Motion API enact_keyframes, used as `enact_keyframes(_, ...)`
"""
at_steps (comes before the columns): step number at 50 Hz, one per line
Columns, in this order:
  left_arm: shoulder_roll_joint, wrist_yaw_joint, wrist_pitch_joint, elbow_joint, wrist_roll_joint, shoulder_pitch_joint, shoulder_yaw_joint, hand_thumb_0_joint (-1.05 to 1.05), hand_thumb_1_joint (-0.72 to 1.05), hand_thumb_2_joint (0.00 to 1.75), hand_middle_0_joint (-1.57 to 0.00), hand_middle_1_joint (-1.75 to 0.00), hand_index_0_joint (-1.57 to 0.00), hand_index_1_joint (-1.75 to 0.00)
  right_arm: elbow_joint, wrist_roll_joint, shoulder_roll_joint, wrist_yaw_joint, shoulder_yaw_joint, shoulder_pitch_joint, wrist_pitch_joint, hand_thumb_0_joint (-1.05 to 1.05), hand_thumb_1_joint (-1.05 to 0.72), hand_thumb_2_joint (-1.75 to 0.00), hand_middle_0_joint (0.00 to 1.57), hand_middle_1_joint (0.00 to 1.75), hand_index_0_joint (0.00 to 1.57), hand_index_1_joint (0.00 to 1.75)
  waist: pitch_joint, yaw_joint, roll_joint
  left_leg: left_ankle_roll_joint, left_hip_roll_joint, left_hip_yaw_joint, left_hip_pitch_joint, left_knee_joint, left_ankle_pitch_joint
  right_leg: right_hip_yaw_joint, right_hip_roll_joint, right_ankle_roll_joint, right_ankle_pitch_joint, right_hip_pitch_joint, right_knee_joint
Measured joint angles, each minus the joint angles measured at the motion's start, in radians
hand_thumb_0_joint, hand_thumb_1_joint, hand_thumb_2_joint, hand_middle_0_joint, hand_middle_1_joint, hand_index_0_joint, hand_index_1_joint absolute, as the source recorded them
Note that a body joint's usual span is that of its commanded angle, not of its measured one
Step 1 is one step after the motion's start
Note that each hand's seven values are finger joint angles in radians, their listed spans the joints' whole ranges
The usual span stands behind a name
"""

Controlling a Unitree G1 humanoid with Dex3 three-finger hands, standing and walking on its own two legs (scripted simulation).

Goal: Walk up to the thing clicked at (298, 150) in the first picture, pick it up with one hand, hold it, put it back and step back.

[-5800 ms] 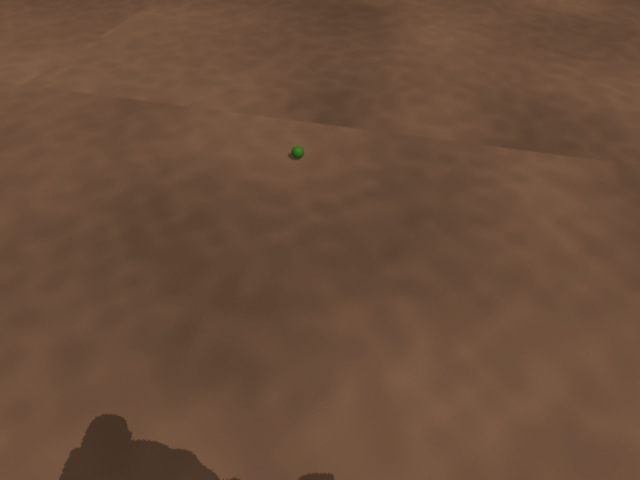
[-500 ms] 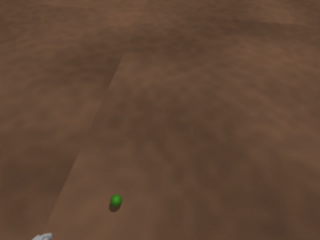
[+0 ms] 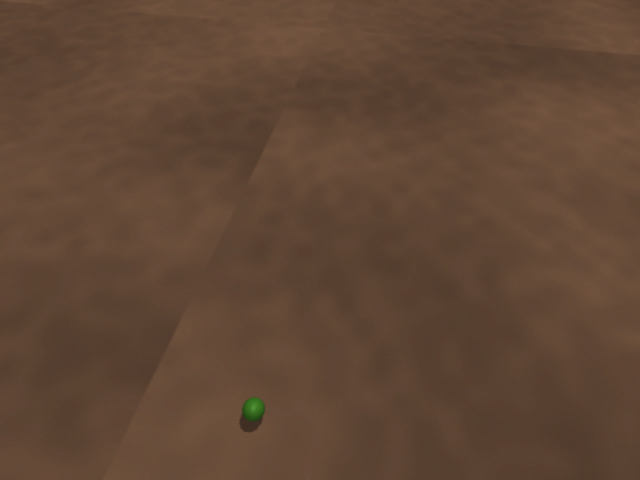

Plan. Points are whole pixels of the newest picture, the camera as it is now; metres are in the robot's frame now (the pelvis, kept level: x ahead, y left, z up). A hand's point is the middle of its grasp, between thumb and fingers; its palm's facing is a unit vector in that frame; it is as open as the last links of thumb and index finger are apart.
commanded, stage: walk up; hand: left
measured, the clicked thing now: (253, 409) +0.44 +0.22 -0.74
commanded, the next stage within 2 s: stand in 0.98 s
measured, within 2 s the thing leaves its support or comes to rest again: neither
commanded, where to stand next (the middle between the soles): +0.07 -0.03 m, yaw +2 degrees
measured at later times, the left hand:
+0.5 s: hand out of the picture +0.10 +0.26 -0.14, palm faces +0.02 -0.94 -0.34, open 7.4 cm
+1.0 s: hand out of the picture +0.10 +0.25 -0.14, palm faces +0.03 -0.94 -0.33, open 7.4 cm
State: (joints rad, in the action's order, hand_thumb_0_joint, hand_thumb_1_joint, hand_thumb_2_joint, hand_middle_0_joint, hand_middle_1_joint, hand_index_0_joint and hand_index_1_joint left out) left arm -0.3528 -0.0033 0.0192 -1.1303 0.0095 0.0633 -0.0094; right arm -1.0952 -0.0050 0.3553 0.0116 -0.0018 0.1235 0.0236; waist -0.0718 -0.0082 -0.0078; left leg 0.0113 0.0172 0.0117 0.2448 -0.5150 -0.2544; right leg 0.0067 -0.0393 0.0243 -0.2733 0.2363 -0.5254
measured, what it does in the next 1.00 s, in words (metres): stands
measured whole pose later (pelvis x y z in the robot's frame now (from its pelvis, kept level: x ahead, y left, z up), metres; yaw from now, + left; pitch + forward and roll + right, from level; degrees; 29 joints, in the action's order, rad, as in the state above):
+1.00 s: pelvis +0.01 +0.00 +0.01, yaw +2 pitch -1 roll +0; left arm -0.33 -0.01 0.01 -1.17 -0.01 0.04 -0.02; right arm -1.15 0.01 0.34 0.01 0.01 0.08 0.00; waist -0.05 0.00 0.00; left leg 0.02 0.02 -0.01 0.14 -0.34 -0.18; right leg 0.04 -0.04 0.03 -0.20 0.10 -0.33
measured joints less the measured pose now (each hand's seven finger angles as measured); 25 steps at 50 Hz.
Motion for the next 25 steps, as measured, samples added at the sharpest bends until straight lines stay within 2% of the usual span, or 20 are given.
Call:
enact_keyframes(12, 0.012, 0.0, -0.002, -0.048, -0.006, -0.056, 0.004, 0.01, 0.9, 0.9, -0.2, -0.3, -0.21, -0.3, -0.036, 0.001, 0.01, -0.003, 0.015, -0.116, -0.014, 0.0, -0.91, -0.9, 0.21, 0.3, 0.2, 0.3, 0.014, -0.005, 0.005, 0.002, -0.001, -0.006, -0.071, 0.11, 0.048, 0.01, 0.0, 0.002, 0.048, -0.076, 0.115)
enact_keyframes(25, 0.006, -0.005, -0.007, -0.054, -0.016, -0.046, -0.01, 0.01, 0.9, 0.9, -0.2, -0.3, -0.21, -0.3, -0.054, 0.006, -0.009, 0.002, 0.011, -0.084, -0.021, 0.0, -0.91, -0.9, 0.21, 0.3, 0.2, 0.3, 0.018, 0.001, 0.0, 0.003, 0.0, -0.012, -0.098, 0.162, 0.073, 0.017, 0.002, 0.003, 0.077, -0.111, 0.179)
